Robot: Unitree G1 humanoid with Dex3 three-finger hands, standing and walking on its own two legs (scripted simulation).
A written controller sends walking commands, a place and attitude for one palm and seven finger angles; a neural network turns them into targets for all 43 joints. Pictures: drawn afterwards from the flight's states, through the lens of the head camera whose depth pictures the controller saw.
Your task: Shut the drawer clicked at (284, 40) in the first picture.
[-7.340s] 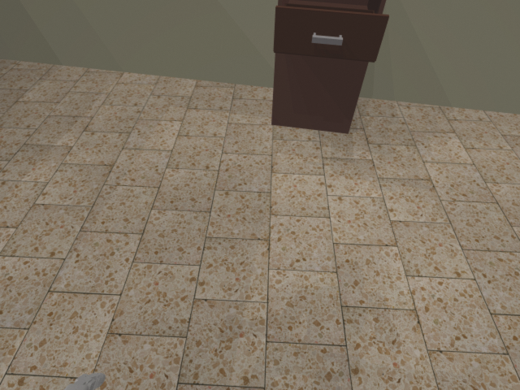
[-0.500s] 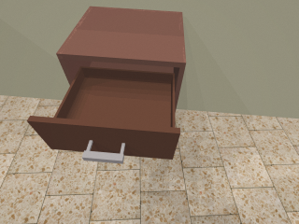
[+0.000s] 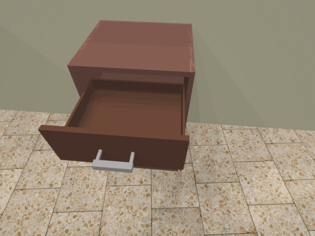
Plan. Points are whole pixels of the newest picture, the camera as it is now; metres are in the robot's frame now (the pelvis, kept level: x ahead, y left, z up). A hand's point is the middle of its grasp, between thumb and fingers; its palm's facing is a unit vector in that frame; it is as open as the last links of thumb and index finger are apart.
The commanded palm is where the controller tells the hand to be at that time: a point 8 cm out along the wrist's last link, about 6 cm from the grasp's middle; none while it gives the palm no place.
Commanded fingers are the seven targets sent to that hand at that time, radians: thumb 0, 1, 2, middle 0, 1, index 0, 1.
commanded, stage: come to a stop and stand still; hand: left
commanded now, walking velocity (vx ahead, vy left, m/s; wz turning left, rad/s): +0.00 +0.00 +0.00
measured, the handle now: (114, 160) +0.35 +0.16 -0.06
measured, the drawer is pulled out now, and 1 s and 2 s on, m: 0.30 0.30 0.30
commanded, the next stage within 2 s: look again from close up in 0.20 s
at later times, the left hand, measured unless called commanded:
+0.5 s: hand out of the picture +0.02 +0.19 -0.18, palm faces +0.03 -0.98 -0.19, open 7.3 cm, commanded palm none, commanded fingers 0.00 0.90 0.90 -0.20 -0.30 -0.20 -0.30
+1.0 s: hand out of the picture +0.01 +0.18 -0.18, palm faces +0.03 -0.99 -0.17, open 7.4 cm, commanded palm none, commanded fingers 0.00 0.90 0.90 -0.20 -0.30 -0.20 -0.30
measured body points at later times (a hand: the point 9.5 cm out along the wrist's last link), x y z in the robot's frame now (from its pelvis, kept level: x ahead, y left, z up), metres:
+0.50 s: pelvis +0.01 +0.01 +0.00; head +0.02 +0.02 +0.45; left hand +0.02 +0.24 -0.16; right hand +0.01 -0.20 -0.16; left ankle +0.00 +0.12 -0.74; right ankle +0.03 -0.12 -0.74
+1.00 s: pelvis +0.02 +0.02 +0.00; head +0.03 +0.02 +0.45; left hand +0.01 +0.23 -0.16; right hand +0.02 -0.21 -0.15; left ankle +0.00 +0.12 -0.74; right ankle +0.03 -0.12 -0.74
